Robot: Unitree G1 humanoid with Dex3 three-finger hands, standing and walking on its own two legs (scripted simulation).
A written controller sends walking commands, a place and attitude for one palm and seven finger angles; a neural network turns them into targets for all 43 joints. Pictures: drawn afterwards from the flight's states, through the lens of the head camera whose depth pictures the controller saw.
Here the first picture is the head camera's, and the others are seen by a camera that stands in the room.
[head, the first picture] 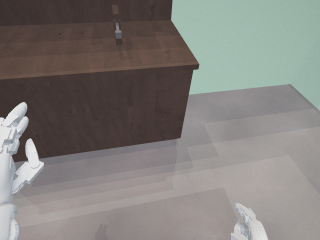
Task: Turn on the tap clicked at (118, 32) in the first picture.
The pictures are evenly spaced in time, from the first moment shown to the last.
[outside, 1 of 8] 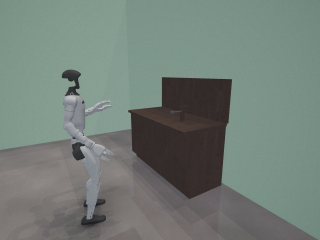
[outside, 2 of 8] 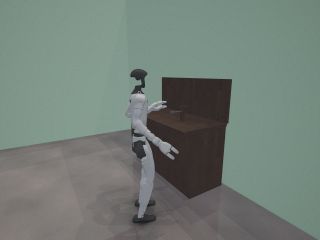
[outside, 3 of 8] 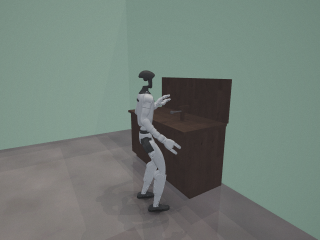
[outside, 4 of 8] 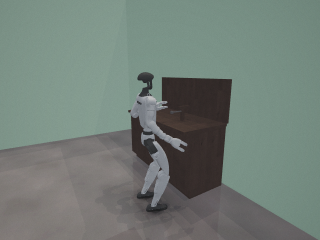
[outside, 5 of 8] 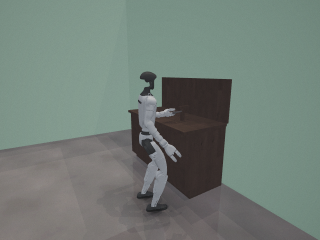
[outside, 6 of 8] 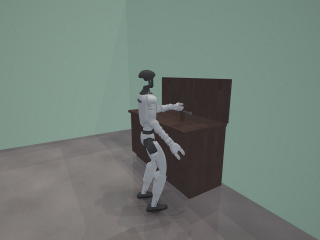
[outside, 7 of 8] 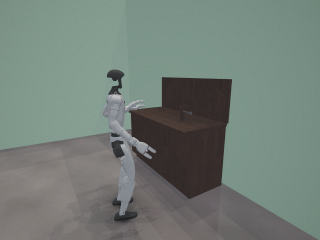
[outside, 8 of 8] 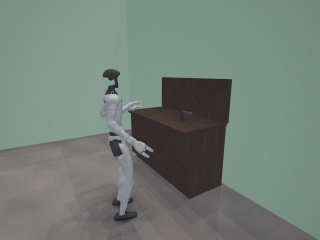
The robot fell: no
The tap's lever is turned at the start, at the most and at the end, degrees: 0 86 86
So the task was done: yes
